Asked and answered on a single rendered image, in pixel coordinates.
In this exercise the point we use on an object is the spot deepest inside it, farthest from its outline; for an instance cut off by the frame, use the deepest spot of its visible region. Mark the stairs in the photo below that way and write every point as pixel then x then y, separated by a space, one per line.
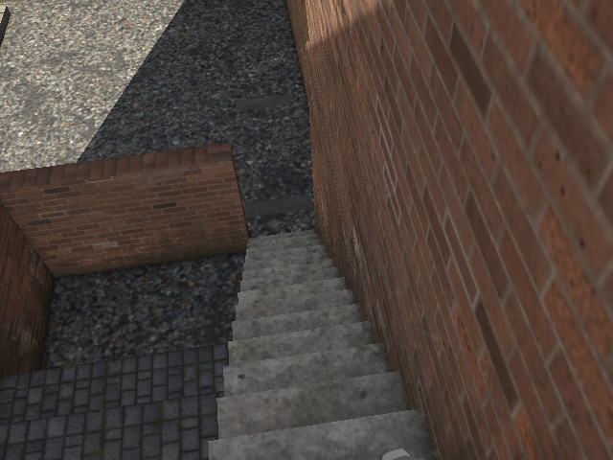
pixel 306 380

